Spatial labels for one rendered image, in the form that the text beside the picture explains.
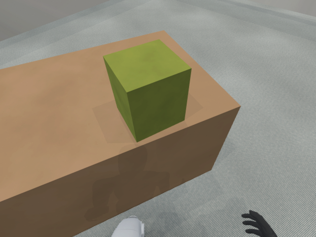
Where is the pedestal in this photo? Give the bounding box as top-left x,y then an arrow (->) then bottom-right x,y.
0,30 -> 241,237

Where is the carton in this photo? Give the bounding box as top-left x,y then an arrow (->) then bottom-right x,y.
103,39 -> 192,142

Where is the left robot thigh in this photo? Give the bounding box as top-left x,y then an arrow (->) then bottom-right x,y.
111,218 -> 145,237

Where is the robot right hand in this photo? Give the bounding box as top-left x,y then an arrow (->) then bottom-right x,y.
241,210 -> 277,237

